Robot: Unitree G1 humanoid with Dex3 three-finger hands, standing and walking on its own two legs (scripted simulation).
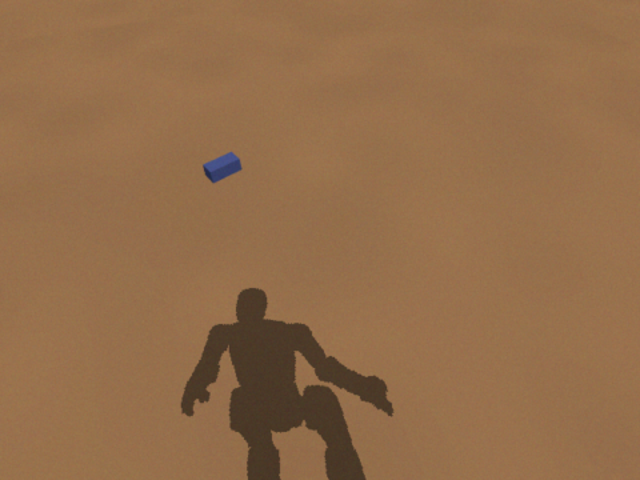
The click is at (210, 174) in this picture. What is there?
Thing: lying carton
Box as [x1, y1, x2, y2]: [203, 152, 241, 182]
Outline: 233,153 230,152 203,164 206,175 213,182 241,169 239,159
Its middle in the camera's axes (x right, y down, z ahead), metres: -0.49 -0.37 +1.93
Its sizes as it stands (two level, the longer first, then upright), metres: 0.166 0.078 0.069
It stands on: the floor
